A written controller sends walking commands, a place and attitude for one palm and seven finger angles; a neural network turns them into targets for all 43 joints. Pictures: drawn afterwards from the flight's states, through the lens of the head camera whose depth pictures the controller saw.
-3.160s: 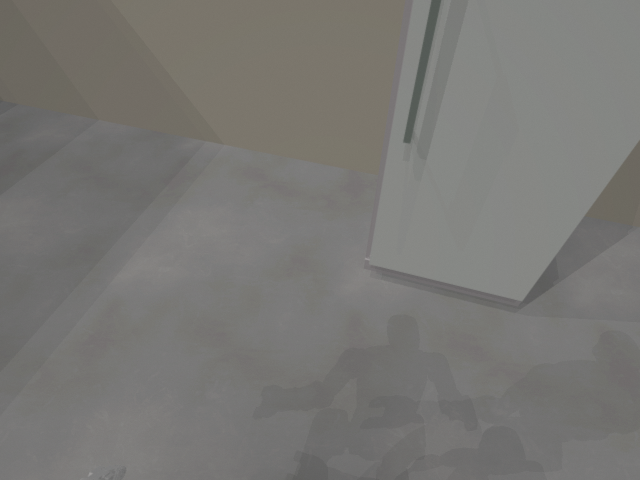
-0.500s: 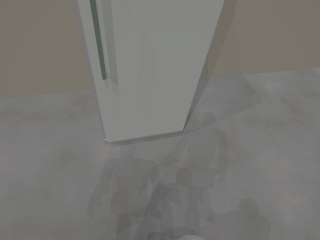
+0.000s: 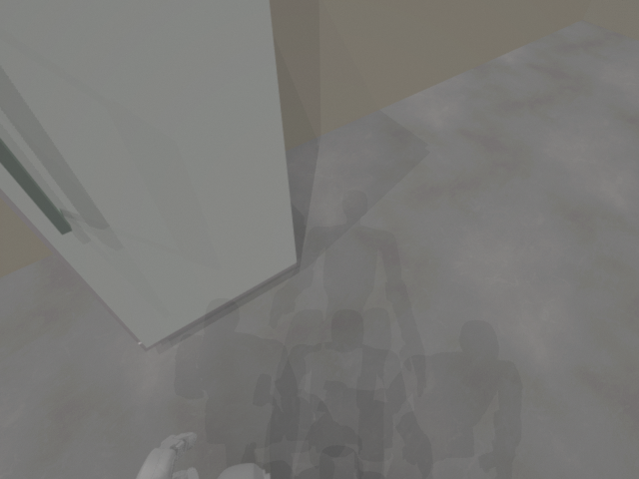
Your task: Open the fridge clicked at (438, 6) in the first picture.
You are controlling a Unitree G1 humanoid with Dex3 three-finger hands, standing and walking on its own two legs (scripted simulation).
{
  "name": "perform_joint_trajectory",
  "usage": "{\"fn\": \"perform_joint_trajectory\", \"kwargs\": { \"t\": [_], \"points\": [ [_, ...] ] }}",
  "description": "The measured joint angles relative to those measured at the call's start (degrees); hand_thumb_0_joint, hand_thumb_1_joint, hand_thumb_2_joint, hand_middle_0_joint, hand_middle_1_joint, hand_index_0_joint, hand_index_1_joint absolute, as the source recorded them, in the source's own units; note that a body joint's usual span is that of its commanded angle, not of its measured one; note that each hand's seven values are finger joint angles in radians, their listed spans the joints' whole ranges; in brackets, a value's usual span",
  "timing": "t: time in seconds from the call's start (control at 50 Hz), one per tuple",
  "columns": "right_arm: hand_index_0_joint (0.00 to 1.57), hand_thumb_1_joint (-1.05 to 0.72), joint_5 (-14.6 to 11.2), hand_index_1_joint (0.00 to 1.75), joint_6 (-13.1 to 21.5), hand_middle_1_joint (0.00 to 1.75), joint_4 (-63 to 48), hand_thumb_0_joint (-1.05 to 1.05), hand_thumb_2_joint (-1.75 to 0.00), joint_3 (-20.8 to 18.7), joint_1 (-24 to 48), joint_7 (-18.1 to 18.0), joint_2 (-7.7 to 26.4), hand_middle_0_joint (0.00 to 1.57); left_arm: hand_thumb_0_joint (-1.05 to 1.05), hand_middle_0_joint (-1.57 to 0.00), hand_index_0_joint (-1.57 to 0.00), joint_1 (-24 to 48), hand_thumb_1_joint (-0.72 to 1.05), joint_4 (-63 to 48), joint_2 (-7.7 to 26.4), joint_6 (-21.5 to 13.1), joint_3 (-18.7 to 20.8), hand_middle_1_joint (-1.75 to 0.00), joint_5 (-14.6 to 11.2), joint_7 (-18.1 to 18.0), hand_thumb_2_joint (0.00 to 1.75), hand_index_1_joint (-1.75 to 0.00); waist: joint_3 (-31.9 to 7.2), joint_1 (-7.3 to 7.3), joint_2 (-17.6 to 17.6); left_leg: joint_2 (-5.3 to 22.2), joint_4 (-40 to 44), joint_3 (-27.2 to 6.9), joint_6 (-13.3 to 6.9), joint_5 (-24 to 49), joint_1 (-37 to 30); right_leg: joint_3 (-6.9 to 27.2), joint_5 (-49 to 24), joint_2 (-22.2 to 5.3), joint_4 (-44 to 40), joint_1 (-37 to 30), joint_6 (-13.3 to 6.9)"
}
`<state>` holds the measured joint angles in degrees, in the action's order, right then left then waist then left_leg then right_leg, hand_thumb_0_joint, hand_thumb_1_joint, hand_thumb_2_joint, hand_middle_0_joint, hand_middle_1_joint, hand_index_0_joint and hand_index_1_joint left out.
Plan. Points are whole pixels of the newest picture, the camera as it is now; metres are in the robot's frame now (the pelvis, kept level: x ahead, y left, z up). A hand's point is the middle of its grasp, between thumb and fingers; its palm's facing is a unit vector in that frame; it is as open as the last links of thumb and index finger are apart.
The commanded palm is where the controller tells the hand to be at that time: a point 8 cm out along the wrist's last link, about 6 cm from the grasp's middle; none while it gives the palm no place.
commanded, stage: turn to face it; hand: left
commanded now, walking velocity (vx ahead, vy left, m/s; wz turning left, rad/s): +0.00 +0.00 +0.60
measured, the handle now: out of the picture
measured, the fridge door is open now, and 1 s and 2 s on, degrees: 0 0 0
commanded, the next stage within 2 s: take the last steps up to it in 0.84 s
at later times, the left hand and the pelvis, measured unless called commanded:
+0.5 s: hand out of the picture +0.03 +0.25 -0.16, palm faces +0.28 -0.92 -0.27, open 7.3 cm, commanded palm none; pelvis +0.01 +0.02 +0.01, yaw +15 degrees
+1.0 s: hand out of the picture -0.08 +0.15 -0.16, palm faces +0.52 -0.82 -0.23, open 7.3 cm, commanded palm none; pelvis -0.01 -0.03 +0.01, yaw +30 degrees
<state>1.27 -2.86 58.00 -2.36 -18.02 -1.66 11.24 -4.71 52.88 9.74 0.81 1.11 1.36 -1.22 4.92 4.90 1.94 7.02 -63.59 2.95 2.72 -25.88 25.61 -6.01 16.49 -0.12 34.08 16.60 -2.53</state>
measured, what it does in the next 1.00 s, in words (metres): steps on the spot, turning left: left foot, then right foot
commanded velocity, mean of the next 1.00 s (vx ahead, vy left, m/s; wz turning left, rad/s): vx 0.02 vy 0.00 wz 0.43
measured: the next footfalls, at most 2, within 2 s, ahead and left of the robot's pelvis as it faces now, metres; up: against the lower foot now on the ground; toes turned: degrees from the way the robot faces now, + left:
left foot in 0.18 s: +0.07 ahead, +0.13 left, +0.00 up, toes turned +14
right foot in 0.66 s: +0.08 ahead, -0.12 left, +0.00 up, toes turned +18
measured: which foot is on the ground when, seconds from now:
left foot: up 0.00-0.16, down 0.18-0.64, up 0.66-1.00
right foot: down 0.00-0.20, up 0.22-0.64, down 0.66-1.00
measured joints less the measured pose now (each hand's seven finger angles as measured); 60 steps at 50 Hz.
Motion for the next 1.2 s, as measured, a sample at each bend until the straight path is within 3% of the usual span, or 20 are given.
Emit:
{"fn": "perform_joint_trajectory", "kwargs": {
  "t": [0.06,0.16,0.2,0.26,0.32,0.38,0.5,0.58,0.64,0.68,0.72,0.76,0.84,0.98,1.06,1.12,1.2],
  "points": [
    [0.2,-0.91,-0.08,0.3,0.29,0.3,-0.08,0.01,-0.89,0.45,0.3,0.44,-1.61,0.2,0.0,-0.2,-0.21,-1.06,0.91,1.3,-1.14,0.24,-0.36,-0.3,0.05,0.05,0.89,-0.3,-1.49,-0.24,-0.34,-0.59,7.53,-0.17,-0.13,1.44,-0.69,-1.23,0.07,-0.63,-1.7,-1.75,0.3],
    [0.2,-0.92,0.06,0.3,0.29,0.3,0.23,0.01,-0.89,0.73,1.15,0.99,-3.65,0.2,0.0,-0.2,-0.21,-2.68,0.91,1.57,-1.64,0.05,0.44,-0.3,-0.1,-0.22,0.89,-0.3,-1.82,-2.09,-1.94,-2.17,20.33,2.52,-0.26,4.69,-4.97,-4.49,2.4,-2.59,0.25,-2.76,1.75],
    [0.2,-0.92,0.17,0.3,0.62,0.3,0.1,0.01,-0.89,0.46,1.21,1.27,-3.64,0.2,0.0,-0.2,-0.21,-3.73,0.91,1.38,-0.95,0.46,1.09,-0.3,-0.38,-0.27,0.89,-0.3,-2.07,-2.73,-3.05,-3.29,24.38,3.33,-2.57,7.37,-6.25,-5.54,4.6,-4.19,3.79,-1.49,2.77],
    [0.2,-0.93,0.61,0.3,1.38,0.3,-0.77,0.01,-0.89,0.25,2.17,1.15,-3.57,0.2,0.0,-0.2,-0.21,-5.19,0.92,1.95,0.87,1.85,2.51,-0.3,-0.4,-0.73,0.89,-0.3,-1.95,-3.57,-4.41,-4.71,24.37,3.36,-5.47,6.87,-5.35,-1.19,13.12,-3.98,18.09,4.49,4.4],
    [0.21,-0.92,0.63,0.3,1.96,0.3,-1.67,0.01,-0.89,0.07,2.85,0.72,-2.98,0.2,0.0,-0.2,-0.2,-5.99,0.92,3.1,2.45,2.39,3.44,-0.3,-0.24,-0.47,0.89,-0.3,-1.64,-3.61,-4.12,-5.66,28.95,2.24,-5.67,9.67,-6.38,1.77,10.4,-3.46,28.07,8.89,5.24],
    [0.21,-0.92,0.51,0.3,2.03,0.3,-2.25,0.01,-0.89,-0.15,3.56,0.66,-2.03,0.2,0.0,-0.2,-0.2,-6.68,0.92,3.25,3.54,2.37,3.91,-0.3,-0.37,-0.23,0.89,-0.3,-1.5,-3.91,-3.42,-6.37,33.48,0.83,-5.94,12.52,-7.55,3.18,8.2,-3.72,27.63,9.76,6.09],
    [0.21,-0.91,0.5,0.3,1.51,0.3,-3.4,0.01,-0.89,-1.04,5.08,1.07,0.11,0.2,0.0,-0.2,-0.2,-5.97,0.91,2.29,4.42,2.51,3.93,-0.3,-0.59,-0.19,0.89,-0.3,-1.16,-3.66,-1.93,-7.41,36.63,-3.01,-5.25,15.43,-7.72,4.96,9.03,-3.32,18.88,7.22,6.92],
    [0.21,-0.91,0.6,0.3,0.64,0.3,-4.06,0.0,-0.89,-1.66,6.02,1.42,1.64,0.2,0.0,-0.2,-0.2,-4.55,0.91,0.85,3.78,2.13,3.22,-0.3,-0.8,-0.2,0.89,-0.3,-1.17,-3.29,-0.85,-8.31,35.87,-5.88,-4.18,16.17,-6.57,5.19,8.62,-2.18,11.45,4.03,6.44],
    [0.21,-0.91,0.36,0.3,-0.11,0.3,-4.71,0.0,-0.89,-2.19,6.36,1.72,2.61,0.2,0.0,-0.2,-0.2,-4.62,0.91,-0.67,3.14,1.06,2.46,-0.3,-0.85,-0.16,0.89,-0.3,-1.86,-3.5,-0.39,-9.35,33.31,-7.66,-2.86,15.75,-4.78,4.52,3.28,-1.55,-0.29,-1.04,5.66],
    [0.21,-0.91,0.11,0.3,-0.65,0.3,-4.95,0.0,-0.89,-2.76,6.76,1.88,3.41,0.2,0.0,-0.2,-0.2,-4.93,0.91,-1.09,2.28,0.3,1.89,-0.3,-0.27,-0.31,0.89,-0.3,-2.07,-3.82,0.53,-9.52,26.11,-7.91,-2.12,8.13,-1.85,3.51,2.02,-1.57,-1.81,-1.68,3.4],
    [0.2,-0.91,0.38,0.3,-1.35,0.3,-4.81,0.01,-0.89,-3.15,7.09,1.96,4.0,0.2,0.0,-0.2,-0.2,-5.65,0.91,-1.28,1.3,0.17,1.3,-0.3,-0.06,-0.28,0.89,-0.3,-2.23,-3.9,0.99,-9.77,14.59,-6.97,-1.69,1.91,1.45,2.01,1.91,-2.25,-1.15,-2.2,2.3],
    [0.2,-0.91,0.47,0.3,-1.57,0.3,-4.64,0.01,-0.89,-3.21,7.58,2.27,4.25,0.2,0.0,-0.2,-0.2,-6.62,0.91,-1.2,0.67,0.0,0.98,-0.3,0.03,-0.31,0.89,-0.3,-2.2,-4.06,0.79,-9.07,5.09,-5.39,-1.06,1.99,3.63,1.02,1.33,-3.0,-2.19,-3.33,2.01],
    [0.2,-0.91,0.3,0.3,-1.5,0.3,-4.46,0.01,-0.89,-2.81,8.22,2.52,3.75,0.2,0.0,-0.2,-0.21,-8.02,0.91,-0.51,0.22,-0.26,0.52,-0.3,0.27,-0.3,0.89,-0.3,-1.72,-4.16,-0.49,-6.87,0.93,-3.25,0.26,2.84,2.93,-0.94,0.51,-4.55,-3.68,-4.74,1.93],
    [0.2,-0.91,-0.25,0.3,-1.58,0.3,-3.18,0.01,-0.9,-1.39,10.45,2.4,2.02,0.2,0.0,-0.2,-0.21,-10.36,0.91,1.31,0.92,-0.47,0.56,-0.3,0.76,-0.01,0.89,-0.3,-0.53,-6.42,-2.84,-5.58,15.98,-1.06,0.05,-0.51,-5.52,-3.4,0.27,-6.59,-2.87,-3.47,2.76],
    [0.2,-0.91,-0.06,0.3,0.72,0.3,-3.04,0.01,-0.9,-0.21,10.24,2.17,0.73,0.2,0.0,-0.2,-0.21,-12.59,0.91,3.76,2.4,0.04,1.22,-0.3,0.17,0.18,0.89,-0.3,-1.45,-7.02,-3.86,-5.76,32.22,0.41,-1.86,7.14,-13.04,-4.55,2.04,-7.27,0.8,-1.43,4.26],
    [0.2,-0.91,0.52,0.3,2.18,0.3,-2.47,0.0,-0.89,0.75,9.05,1.89,-1.46,0.2,0.0,-0.2,-0.2,-13.78,0.91,6.47,3.84,1.56,1.84,-0.3,0.39,0.43,0.89,-0.3,-1.86,-7.58,-5.71,-6.3,31.61,1.46,-3.93,6.83,-13.99,-0.42,10.43,-6.02,12.9,2.84,4.2],
    [0.21,-0.93,0.34,0.3,3.64,0.3,-1.03,0.0,-0.89,0.72,5.07,0.4,-2.82,0.2,0.01,-0.2,-0.2,-14.28,0.91,8.76,4.15,1.37,2.03,-0.3,0.59,1.57,0.89,-0.3,-3.15,-6.53,-5.24,-6.42,38.24,0.92,-4.35,8.91,-18.12,1.56,5.34,-4.61,23.72,7.91,4.03]
  ]
}}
